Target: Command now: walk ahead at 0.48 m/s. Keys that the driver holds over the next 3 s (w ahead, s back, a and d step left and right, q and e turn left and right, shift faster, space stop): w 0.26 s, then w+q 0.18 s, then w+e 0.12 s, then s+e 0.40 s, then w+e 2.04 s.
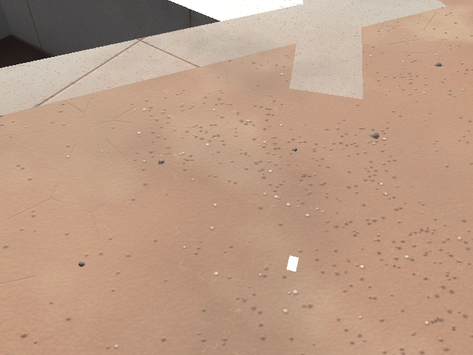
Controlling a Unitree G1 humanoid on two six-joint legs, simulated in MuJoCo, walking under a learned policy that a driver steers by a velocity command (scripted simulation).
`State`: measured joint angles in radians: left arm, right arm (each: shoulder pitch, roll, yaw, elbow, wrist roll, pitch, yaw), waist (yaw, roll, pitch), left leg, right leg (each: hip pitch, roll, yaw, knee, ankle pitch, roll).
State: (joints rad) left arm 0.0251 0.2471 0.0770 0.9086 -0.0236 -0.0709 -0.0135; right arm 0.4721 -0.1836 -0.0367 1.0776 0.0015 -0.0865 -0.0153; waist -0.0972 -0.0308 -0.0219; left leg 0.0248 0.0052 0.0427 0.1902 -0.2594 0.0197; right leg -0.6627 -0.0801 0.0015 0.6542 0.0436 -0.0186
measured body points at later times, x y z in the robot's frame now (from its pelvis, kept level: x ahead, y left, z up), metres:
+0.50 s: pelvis +0.28 -0.06 +0.00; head +0.29 -0.05 +0.45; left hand +0.27 +0.20 -0.15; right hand +0.43 -0.31 -0.12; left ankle +0.44 +0.13 -0.68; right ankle +0.23 -0.15 -0.75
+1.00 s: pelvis +0.43 +0.00 -0.01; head +0.47 -0.01 +0.43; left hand +0.57 +0.27 -0.14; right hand +0.55 -0.29 -0.13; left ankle +0.54 +0.11 -0.75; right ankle +0.44 -0.13 -0.69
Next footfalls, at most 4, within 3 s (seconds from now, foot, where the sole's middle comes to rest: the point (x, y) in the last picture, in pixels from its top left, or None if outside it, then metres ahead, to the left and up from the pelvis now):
0.16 right None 0.27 -0.15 -0.78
0.68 left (175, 336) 0.57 0.11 -0.78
1.12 right None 0.43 -0.13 -0.78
1.64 left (215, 264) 0.80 -0.02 -0.78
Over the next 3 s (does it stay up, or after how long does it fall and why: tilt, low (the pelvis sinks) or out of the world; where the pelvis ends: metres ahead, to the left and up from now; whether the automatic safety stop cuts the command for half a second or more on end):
stays up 1.11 -0.63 -0.01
